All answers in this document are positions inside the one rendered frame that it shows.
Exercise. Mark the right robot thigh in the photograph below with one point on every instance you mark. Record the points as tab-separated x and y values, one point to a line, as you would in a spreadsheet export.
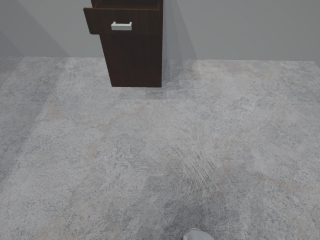
197	235

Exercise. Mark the cabinet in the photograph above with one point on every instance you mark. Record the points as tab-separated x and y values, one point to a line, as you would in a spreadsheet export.
134	60

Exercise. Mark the handle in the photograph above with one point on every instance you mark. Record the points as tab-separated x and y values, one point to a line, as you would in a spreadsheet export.
121	27

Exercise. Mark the drawer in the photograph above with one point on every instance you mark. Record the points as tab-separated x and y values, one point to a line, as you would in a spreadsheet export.
143	14

